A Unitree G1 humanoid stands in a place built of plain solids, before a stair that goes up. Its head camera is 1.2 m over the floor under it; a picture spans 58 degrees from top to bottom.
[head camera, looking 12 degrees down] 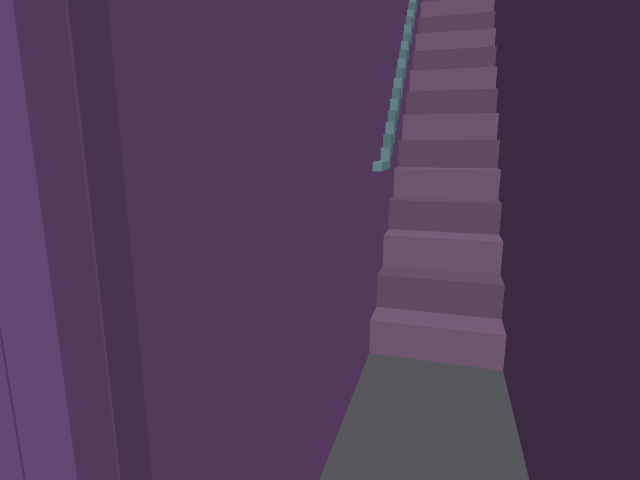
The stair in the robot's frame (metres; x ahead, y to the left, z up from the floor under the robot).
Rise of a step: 0.21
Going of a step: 0.23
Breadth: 0.84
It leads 16 degrees to the right of straight ahead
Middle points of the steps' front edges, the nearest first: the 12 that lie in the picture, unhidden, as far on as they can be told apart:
2.28 -0.65 0.21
2.51 -0.72 0.42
2.73 -0.78 0.63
2.96 -0.85 0.84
3.18 -0.91 1.05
3.41 -0.98 1.26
3.63 -1.05 1.47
3.85 -1.11 1.68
4.08 -1.18 1.89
4.30 -1.24 2.10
4.53 -1.31 2.31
4.75 -1.37 2.52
